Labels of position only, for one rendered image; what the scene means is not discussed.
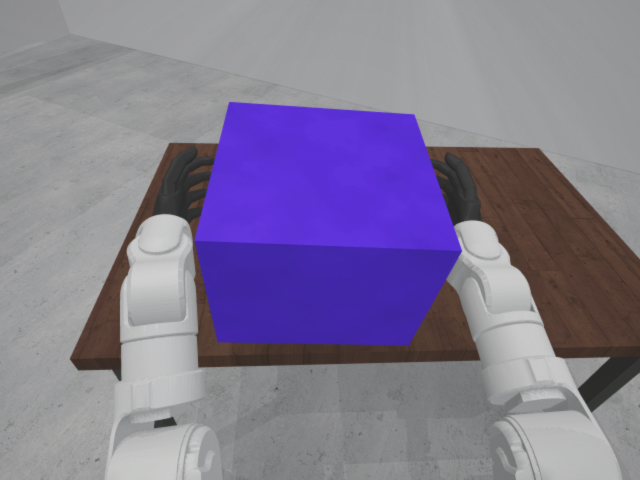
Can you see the robot left upper arm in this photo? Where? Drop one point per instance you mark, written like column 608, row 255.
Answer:
column 181, row 452

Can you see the robot left hand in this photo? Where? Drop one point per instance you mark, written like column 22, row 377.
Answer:
column 173, row 197

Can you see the carton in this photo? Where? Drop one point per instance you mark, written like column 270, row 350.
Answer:
column 322, row 226

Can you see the right robot forearm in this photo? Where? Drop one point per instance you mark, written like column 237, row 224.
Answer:
column 520, row 369

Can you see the robot right hand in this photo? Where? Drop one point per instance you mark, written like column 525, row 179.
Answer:
column 461, row 197

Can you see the table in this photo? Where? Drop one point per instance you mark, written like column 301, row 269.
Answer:
column 584, row 280

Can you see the left robot forearm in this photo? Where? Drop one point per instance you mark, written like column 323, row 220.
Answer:
column 158, row 323

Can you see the robot right upper arm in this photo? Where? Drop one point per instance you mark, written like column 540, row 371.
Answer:
column 561, row 445

